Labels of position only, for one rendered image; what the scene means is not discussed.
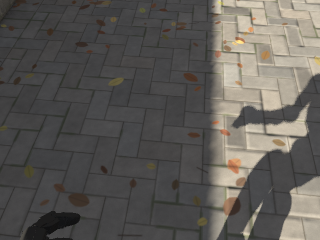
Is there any robot left hand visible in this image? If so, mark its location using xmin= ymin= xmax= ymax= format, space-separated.
xmin=20 ymin=211 xmax=81 ymax=240

